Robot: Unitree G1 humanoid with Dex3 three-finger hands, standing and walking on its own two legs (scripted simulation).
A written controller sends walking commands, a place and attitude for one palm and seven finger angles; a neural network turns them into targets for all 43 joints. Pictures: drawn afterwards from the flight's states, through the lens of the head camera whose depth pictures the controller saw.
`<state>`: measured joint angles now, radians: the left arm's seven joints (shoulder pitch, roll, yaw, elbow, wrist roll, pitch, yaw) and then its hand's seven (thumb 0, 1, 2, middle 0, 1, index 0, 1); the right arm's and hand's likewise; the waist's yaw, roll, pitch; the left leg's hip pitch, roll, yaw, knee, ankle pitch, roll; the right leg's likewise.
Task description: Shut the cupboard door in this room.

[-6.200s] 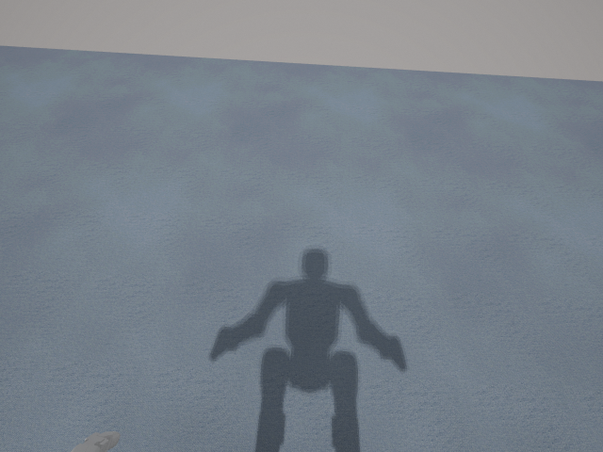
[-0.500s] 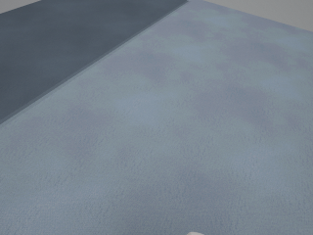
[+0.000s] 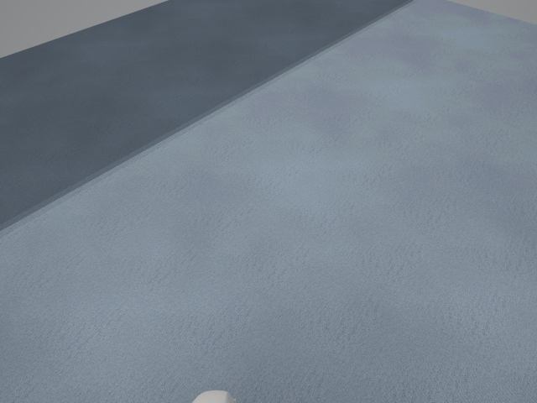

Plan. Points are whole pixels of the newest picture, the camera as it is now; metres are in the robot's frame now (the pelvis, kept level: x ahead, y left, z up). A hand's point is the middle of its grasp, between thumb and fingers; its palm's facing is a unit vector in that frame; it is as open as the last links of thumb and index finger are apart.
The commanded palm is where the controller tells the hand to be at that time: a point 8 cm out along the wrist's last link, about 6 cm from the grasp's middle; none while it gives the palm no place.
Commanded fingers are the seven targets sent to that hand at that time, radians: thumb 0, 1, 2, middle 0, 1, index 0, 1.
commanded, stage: turn or walk to find it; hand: left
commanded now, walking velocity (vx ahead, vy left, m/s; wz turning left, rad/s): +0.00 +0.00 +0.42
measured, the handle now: out of the picture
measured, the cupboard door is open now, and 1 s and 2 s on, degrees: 89 89 89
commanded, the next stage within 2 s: none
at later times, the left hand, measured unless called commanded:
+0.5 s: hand out of the picture +0.02 +0.26 -0.16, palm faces +0.22 -0.94 -0.25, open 7.4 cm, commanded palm none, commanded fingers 0.00 0.90 0.90 -0.20 -0.30 -0.20 -0.30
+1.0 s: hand out of the picture -0.08 +0.20 -0.17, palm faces +0.44 -0.86 -0.25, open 7.3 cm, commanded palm none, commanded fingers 0.00 0.90 0.90 -0.20 -0.30 -0.20 -0.30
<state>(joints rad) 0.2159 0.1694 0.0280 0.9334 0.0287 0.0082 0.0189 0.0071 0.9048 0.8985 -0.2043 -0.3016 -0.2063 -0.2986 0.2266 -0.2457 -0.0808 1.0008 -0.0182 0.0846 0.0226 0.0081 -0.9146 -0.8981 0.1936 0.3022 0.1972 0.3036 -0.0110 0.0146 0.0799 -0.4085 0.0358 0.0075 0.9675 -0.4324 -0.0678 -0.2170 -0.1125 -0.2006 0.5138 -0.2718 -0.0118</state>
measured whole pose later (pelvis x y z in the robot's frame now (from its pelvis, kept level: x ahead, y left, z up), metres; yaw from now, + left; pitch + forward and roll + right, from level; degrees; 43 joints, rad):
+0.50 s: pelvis -0.02 +0.03 +0.00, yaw +11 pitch +0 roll +0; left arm 0.17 0.24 0.06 0.94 0.01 0.06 0.01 0.01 0.91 0.90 -0.20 -0.30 -0.20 -0.30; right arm 0.19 -0.19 -0.04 0.95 -0.02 0.03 0.00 0.01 -0.91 -0.90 0.20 0.30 0.20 0.30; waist -0.01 -0.01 0.06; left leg -0.24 -0.04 -0.04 0.45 -0.21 0.04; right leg -0.38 -0.07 -0.03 0.88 -0.43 0.08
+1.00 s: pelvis -0.04 +0.01 +0.00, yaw +26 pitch +0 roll +1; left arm 0.24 0.19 0.04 0.96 0.03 0.01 0.02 0.01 0.91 0.90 -0.20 -0.30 -0.21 -0.30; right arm 0.18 -0.24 -0.07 1.00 -0.01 0.07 0.02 0.01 -0.92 -0.90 0.19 0.30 0.20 0.30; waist 0.01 0.00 0.09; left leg -0.34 0.04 0.03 0.81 -0.45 -0.06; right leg -0.22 -0.13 -0.23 0.55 -0.31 0.00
